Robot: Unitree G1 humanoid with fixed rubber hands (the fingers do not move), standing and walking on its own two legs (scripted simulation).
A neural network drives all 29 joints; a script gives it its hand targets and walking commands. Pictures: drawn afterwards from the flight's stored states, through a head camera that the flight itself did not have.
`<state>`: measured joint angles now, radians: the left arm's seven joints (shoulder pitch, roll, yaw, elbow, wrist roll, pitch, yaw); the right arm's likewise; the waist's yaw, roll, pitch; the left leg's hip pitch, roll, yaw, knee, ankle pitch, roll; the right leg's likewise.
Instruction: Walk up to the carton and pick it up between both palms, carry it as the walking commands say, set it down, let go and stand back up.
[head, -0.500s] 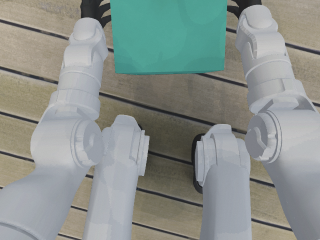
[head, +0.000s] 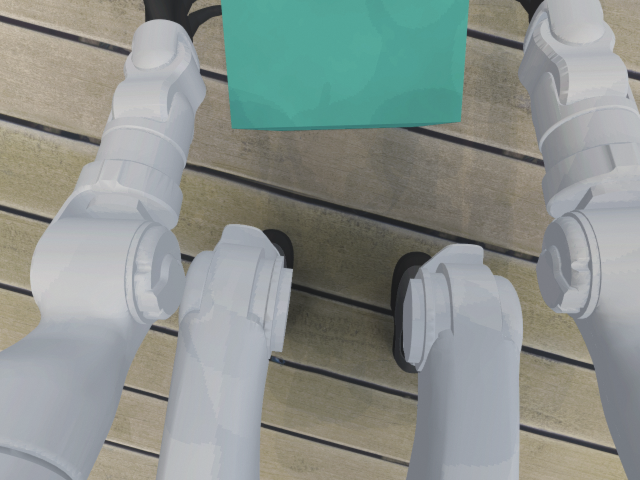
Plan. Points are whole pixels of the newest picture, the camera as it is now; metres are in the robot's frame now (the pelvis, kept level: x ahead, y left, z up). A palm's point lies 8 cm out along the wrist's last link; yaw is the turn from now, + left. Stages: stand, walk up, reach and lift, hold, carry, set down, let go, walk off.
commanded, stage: set down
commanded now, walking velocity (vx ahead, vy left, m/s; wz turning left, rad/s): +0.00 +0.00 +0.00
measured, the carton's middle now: (344, 29) +0.53 +0.02 -0.26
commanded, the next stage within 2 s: let go in 1.54 s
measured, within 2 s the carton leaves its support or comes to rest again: neither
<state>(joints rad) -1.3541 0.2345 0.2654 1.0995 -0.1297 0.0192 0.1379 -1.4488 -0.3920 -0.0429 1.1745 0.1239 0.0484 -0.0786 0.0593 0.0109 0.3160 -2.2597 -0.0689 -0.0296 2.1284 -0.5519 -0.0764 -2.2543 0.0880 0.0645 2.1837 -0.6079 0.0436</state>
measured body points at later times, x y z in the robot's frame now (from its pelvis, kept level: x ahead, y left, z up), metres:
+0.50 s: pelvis +0.00 +0.00 +0.03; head +0.35 -0.01 +0.32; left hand +0.53 +0.20 -0.10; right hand +0.57 -0.17 -0.11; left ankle +0.12 +0.13 -0.35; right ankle +0.10 -0.12 -0.35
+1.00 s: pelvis +0.02 +0.00 +0.15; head +0.34 -0.01 +0.47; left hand +0.53 +0.21 +0.04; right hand +0.58 -0.18 +0.04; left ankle +0.12 +0.13 -0.35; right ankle +0.10 -0.12 -0.35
